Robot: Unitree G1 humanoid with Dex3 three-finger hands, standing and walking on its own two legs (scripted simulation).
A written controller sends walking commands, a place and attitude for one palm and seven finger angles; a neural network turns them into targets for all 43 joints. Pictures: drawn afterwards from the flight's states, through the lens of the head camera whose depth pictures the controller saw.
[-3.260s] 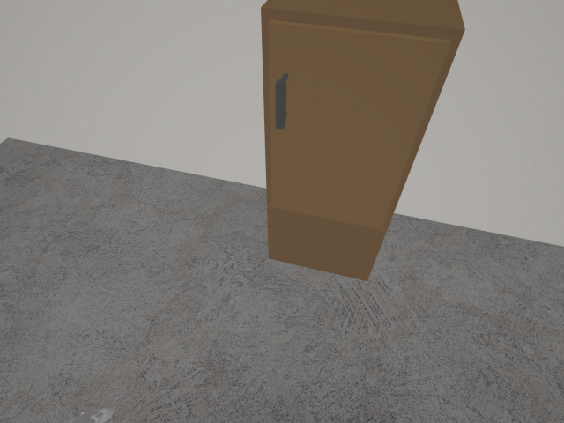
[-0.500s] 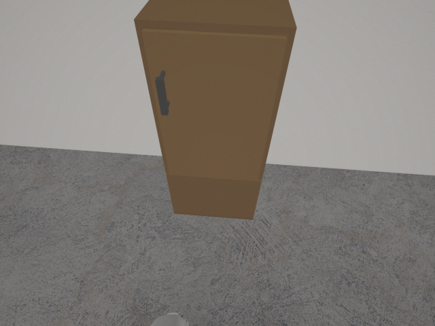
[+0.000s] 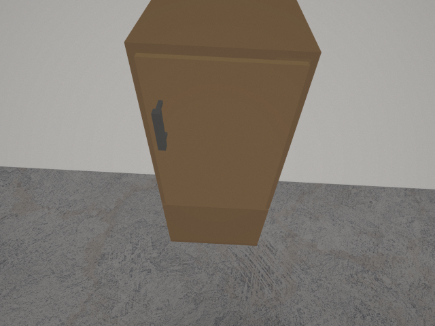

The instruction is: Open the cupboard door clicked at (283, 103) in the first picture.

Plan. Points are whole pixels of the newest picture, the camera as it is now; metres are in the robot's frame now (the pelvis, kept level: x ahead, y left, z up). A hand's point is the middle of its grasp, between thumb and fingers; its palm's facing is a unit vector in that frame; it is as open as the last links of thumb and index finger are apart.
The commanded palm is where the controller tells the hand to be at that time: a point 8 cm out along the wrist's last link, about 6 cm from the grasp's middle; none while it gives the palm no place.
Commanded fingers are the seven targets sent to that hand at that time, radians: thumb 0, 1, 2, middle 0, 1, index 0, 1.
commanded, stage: come to a stop and stand still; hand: left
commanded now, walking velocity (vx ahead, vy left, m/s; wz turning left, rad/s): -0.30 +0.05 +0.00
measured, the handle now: (161, 125) +0.57 +0.17 +0.03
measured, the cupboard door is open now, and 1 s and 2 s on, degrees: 0 0 0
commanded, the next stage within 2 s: look again from close up in 1.24 s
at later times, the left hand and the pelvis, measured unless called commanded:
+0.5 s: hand out of the picture +0.01 +0.23 -0.18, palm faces +0.08 -0.98 -0.17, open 7.3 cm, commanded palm none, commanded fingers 0.00 0.90 0.90 -0.20 -0.30 -0.20 -0.30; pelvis -0.03 +0.05 +0.00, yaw +1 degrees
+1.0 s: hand out of the picture -0.09 +0.19 -0.17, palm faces +0.04 -0.99 -0.14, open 7.3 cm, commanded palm none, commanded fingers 0.00 0.90 0.90 -0.20 -0.30 -0.20 -0.30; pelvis -0.07 +0.04 +0.01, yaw +1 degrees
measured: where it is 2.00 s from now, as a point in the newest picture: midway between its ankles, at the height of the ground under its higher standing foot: outside the picture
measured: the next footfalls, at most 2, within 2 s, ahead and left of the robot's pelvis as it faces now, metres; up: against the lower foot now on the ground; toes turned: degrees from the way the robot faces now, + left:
right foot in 0.02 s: +0.11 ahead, -0.12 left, +0.00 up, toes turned -6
left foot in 0.34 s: +0.00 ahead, +0.13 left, +0.00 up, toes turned +5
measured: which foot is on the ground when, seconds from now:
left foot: down 0.00-0.06, up 0.08-0.32, down 0.34-1.00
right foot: up 0.00-0.00, down 0.02-0.34, up 0.36-0.66, down 0.68-1.00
